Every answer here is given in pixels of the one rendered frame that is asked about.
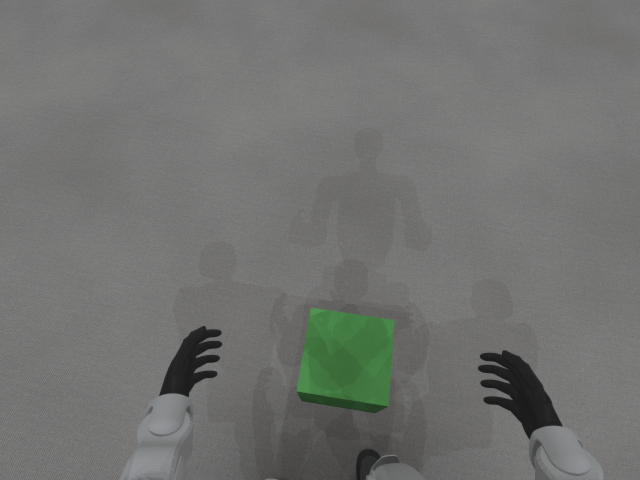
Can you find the robot right foot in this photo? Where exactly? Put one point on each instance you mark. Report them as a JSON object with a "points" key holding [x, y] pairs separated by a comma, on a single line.
{"points": [[366, 459]]}

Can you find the robot left hand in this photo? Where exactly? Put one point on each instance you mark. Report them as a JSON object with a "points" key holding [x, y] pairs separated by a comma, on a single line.
{"points": [[180, 377]]}

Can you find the robot right shin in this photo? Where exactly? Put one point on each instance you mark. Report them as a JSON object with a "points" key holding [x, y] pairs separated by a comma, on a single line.
{"points": [[385, 460]]}

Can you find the robot right forearm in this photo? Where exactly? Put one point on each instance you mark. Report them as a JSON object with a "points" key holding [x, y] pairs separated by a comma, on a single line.
{"points": [[557, 453]]}

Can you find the robot right hand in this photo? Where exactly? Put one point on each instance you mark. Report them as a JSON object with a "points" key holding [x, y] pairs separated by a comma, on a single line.
{"points": [[530, 405]]}

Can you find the carton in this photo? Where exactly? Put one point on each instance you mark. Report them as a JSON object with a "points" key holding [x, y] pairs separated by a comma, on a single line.
{"points": [[347, 361]]}

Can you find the robot left forearm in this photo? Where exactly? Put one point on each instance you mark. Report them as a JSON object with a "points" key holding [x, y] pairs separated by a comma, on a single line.
{"points": [[164, 440]]}

